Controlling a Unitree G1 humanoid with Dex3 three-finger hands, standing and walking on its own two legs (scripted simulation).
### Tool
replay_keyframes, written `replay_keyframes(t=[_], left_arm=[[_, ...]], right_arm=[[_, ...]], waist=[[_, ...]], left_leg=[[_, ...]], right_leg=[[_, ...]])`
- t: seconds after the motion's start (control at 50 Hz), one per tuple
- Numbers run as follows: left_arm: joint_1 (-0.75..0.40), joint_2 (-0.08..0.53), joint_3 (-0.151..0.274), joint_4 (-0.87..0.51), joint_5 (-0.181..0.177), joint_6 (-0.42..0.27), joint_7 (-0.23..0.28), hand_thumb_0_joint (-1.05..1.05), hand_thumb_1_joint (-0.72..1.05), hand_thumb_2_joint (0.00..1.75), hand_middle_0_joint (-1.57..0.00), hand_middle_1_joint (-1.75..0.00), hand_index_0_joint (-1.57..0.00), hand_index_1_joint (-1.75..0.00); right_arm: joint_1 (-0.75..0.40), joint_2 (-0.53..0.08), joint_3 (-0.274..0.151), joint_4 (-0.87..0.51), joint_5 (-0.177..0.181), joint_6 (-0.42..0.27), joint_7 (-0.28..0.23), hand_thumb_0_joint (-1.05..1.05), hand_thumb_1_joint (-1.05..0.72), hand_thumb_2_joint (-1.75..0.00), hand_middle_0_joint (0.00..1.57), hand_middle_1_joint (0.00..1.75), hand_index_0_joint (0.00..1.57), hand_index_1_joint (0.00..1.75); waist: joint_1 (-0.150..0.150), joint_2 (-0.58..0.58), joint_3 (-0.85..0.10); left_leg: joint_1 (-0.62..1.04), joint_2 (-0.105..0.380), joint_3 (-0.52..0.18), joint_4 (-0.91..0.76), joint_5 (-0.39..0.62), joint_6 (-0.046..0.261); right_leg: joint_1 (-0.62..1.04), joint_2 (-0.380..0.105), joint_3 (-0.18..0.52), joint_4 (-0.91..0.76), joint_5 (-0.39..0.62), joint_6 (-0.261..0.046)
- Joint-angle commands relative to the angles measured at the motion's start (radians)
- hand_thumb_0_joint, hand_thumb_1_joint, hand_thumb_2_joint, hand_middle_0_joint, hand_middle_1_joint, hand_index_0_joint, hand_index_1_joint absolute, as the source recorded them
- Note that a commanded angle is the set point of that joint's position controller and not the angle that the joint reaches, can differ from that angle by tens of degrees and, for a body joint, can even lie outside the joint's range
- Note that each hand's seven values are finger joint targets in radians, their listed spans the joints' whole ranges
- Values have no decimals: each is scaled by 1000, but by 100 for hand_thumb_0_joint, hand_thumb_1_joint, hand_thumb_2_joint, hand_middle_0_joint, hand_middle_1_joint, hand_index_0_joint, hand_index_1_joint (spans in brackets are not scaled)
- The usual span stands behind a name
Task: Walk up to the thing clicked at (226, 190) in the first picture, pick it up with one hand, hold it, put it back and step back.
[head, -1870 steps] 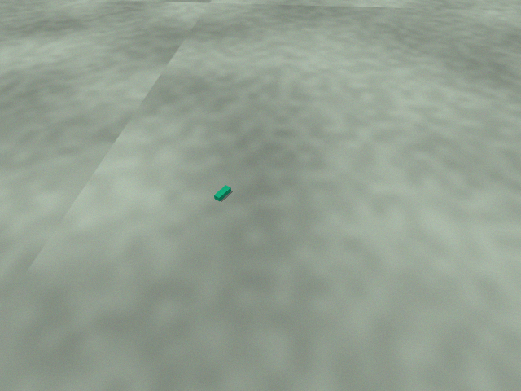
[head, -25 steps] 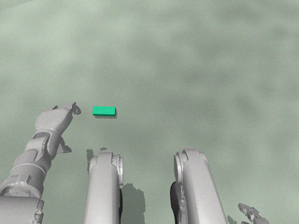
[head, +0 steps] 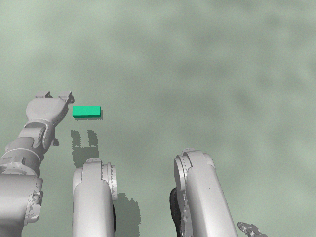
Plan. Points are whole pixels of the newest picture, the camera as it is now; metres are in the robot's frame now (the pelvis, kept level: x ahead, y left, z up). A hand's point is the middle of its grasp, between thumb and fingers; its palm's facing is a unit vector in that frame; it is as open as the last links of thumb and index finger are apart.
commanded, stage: rise first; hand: left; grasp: from above
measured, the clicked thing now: (87, 111) +0.53 +0.20 -0.34
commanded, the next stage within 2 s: none
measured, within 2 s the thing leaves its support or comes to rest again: neither
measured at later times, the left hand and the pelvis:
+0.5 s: hand (65, 117) +0.47 +0.23 -0.21, palm faces -0.47 -0.02 -0.88, open 12.8 cm; pelvis +0.01 -0.01 -0.02, yaw -1 degrees
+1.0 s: hand (66, 115) +0.48 +0.23 -0.22, palm faces -0.47 -0.01 -0.88, open 12.6 cm; pelvis +0.00 +0.00 -0.03, yaw -3 degrees
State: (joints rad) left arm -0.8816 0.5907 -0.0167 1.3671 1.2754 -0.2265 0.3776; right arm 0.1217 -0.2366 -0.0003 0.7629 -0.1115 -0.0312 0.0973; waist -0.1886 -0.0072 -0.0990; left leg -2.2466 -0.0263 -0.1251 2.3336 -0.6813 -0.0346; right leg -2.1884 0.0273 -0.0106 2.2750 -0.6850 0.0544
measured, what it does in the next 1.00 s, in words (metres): stands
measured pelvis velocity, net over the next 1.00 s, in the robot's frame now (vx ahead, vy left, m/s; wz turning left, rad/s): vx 0.00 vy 0.00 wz -0.05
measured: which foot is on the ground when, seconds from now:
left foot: down 0.00-1.00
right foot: down 0.00-1.00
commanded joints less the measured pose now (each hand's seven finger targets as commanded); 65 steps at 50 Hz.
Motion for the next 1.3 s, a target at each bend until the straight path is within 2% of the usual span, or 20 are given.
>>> replay_keyframes(t=[0.0,0.1,0.14,0.18,0.38,0.46,0.48,0.5,0.56,0.64,0.7,0.74,0.78,0.9,1.02,1.08,1.12,1.18,1.24,1.28], left_arm=[[-341,205,44,-94,-4,-3,67,0,-35,86,-22,-81,-23,-80],[-367,208,43,-63,10,6,91,0,-33,84,-24,-80,-25,-79],[-385,220,51,-76,4,8,97,0,-32,84,-23,-82,-25,-81],[-389,224,57,-53,5,16,103,0,-31,83,-24,-81,-25,-79],[-388,245,57,-22,-12,21,98,0,-29,81,-26,-80,-27,-79],[-399,286,77,-50,-11,14,96,0,-28,80,-25,-81,-27,-79],[-389,282,72,-43,-7,12,95,0,-29,81,-25,-82,-27,-80],[-370,262,63,-18,-10,13,92,0,-29,81,-25,-82,-27,-80],[-392,279,67,-17,-7,10,96,0,-27,79,-25,-82,-27,-80],[-396,265,56,-5,-2,9,101,0,-27,79,-26,-81,-28,-79],[-411,286,64,-11,-1,5,112,0,-28,79,-24,-84,-27,-81],[-407,275,54,-11,2,5,114,0,-37,89,-24,-79,-22,-81],[-423,285,59,5,4,9,118,0,-27,79,-26,-82,-28,-80],[-432,290,52,52,9,17,120,0,-25,78,-27,-81,-29,-79],[-463,340,66,16,7,10,119,0,-24,77,-29,-79,-30,-77],[-466,330,57,46,10,7,118,0,-25,77,-28,-80,-29,-78],[-477,358,66,42,12,4,122,0,-25,77,-28,-79,-30,-77],[-454,356,63,52,17,3,124,0,-25,78,-28,-80,-29,-78],[-465,345,53,81,13,2,120,0,-24,77,-28,-80,-30,-78],[-469,371,63,64,14,3,121,0,-23,76,-29,-79,-31,-77]], right_arm=[[182,-230,-73,-19,-13,-8,-8,0,-90,-90,20,30,20,30],[182,-233,-60,-13,-26,-10,0,0,-90,-90,20,30,20,30],[188,-233,-59,-13,-29,-9,2,0,-90,-90,20,30,20,30],[200,-236,-56,-9,-33,-10,3,0,-90,-90,20,30,20,30],[212,-247,-34,-9,-44,-12,11,0,-90,-90,20,30,20,30],[214,-251,-24,-14,-46,-7,12,0,-90,-90,20,30,20,30],[213,-249,-24,-16,-47,-5,13,0,-90,-90,20,30,20,30],[218,-247,-20,-15,-50,-5,15,0,-90,-90,20,30,20,30],[223,-258,-14,-16,-51,-2,15,0,-90,-90,20,30,20,30],[223,-265,-9,-18,-53,-6,17,0,-90,-90,20,30,20,30],[227,-271,-6,-20,-51,-7,17,0,-90,-90,20,30,20,30],[221,-269,-3,-20,-53,-6,17,0,-90,-90,20,30,20,30],[226,-270,0,-22,-54,-7,18,0,-90,-90,20,30,20,30],[223,-278,14,-24,-61,-16,22,0,-90,-90,20,30,20,30],[222,-289,26,-30,-63,-19,20,0,-90,-90,20,30,20,30],[219,-288,32,-34,-70,-20,20,0,-90,-90,20,30,20,30],[217,-292,36,-33,-67,-19,17,0,-90,-90,20,30,20,30],[221,-290,41,-33,-69,-16,15,0,-90,-90,20,30,20,30],[226,-293,45,-32,-71,-18,16,0,-90,-90,20,30,20,30],[225,-297,47,-36,-70,-17,13,0,-90,-90,20,30,20,30]], waist=[[-15,234,-653],[-30,237,-651],[-27,240,-680],[-42,241,-665],[-64,220,-629],[-47,248,-680],[-54,259,-681],[-60,238,-660],[-74,225,-649],[-83,257,-619],[-80,281,-635],[-79,281,-644],[-91,282,-632],[-115,267,-567],[-108,313,-618],[-126,310,-592],[-120,306,-588],[-115,307,-601],[-137,302,-572],[-125,315,-585]], left_leg=[[508,-1,101,-241,143,57],[486,-1,106,-208,158,62],[482,-1,106,-199,167,65],[461,-1,109,-190,165,66],[397,3,105,-155,159,72],[408,1,106,-149,177,69],[409,2,104,-147,180,67],[394,2,104,-141,182,70],[373,3,99,-132,182,73],[407,6,89,-141,176,64],[415,6,88,-140,184,61],[421,6,90,-133,196,62],[414,7,86,-135,196,61],[382,9,82,-125,161,66],[408,8,79,-128,157,60],[388,8,73,-129,128,60],[380,7,74,-125,128,61],[379,8,77,-117,161,63],[375,9,70,-119,148,62],[390,8,71,-121,161,60]], right_leg=[[244,11,-125,-216,167,-94],[248,12,-122,-204,194,-89],[265,14,-122,-200,209,-87],[266,13,-122,-195,210,-85],[290,17,-126,-181,219,-81],[313,21,-127,-173,232,-82],[317,22,-129,-168,236,-82],[322,23,-128,-169,244,-80],[322,24,-130,-170,250,-77],[274,26,-146,-160,236,-85],[272,27,-150,-152,241,-87],[278,29,-147,-153,257,-85],[269,28,-151,-147,257,-86],[253,30,-155,-154,231,-83],[262,32,-159,-148,220,-85],[239,35,-166,-148,193,-88],[239,34,-165,-148,194,-86],[271,36,-161,-146,233,-82],[247,36,-167,-145,223,-84],[250,33,-167,-147,230,-84]])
